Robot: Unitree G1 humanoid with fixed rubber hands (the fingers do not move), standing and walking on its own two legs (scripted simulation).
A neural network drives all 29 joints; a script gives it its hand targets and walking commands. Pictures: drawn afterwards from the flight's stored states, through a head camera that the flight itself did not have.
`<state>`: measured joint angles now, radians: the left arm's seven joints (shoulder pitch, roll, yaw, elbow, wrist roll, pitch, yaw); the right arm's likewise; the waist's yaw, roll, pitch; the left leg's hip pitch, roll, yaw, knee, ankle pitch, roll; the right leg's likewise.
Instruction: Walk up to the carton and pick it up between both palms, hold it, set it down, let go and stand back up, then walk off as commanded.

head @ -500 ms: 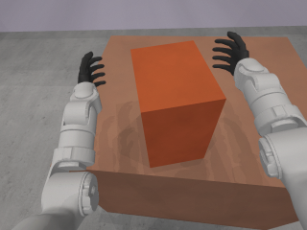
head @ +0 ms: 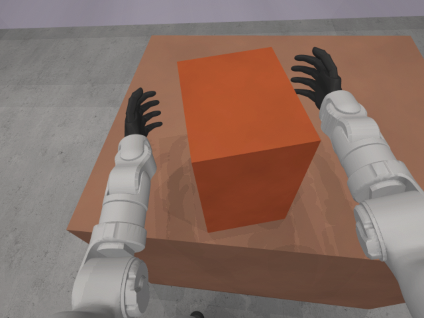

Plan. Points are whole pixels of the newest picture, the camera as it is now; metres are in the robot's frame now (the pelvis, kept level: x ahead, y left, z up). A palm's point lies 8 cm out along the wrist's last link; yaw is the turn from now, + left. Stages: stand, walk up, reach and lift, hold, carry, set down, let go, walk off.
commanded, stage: reach and lift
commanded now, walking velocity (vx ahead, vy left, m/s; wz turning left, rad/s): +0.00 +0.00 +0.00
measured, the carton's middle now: (236, 148) +0.40 +0.04 +0.07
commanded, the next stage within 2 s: none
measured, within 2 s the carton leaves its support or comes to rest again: leaves its support in 1.90 s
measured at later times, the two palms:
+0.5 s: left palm (155, 121) +0.39 +0.18 +0.13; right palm (305, 98) +0.48 -0.08 +0.13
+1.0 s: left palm (158, 123) +0.40 +0.18 +0.13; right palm (304, 100) +0.47 -0.08 +0.13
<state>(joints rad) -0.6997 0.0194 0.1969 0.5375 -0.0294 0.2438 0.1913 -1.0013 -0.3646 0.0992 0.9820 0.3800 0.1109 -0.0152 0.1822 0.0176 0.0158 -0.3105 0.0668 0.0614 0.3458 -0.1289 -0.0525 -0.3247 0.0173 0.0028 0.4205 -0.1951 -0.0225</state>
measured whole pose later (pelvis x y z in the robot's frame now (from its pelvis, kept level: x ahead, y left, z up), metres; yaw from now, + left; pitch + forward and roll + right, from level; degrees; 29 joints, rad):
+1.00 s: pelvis +0.00 +0.00 +0.00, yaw +0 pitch +6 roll +1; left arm -0.77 -0.13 0.30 0.54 0.07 0.24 0.24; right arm -1.00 -0.23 0.09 0.98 0.33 0.11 -0.12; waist 0.17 0.02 0.00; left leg -0.32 0.07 0.06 0.35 -0.13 -0.05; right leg -0.33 0.02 0.00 0.41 -0.19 -0.02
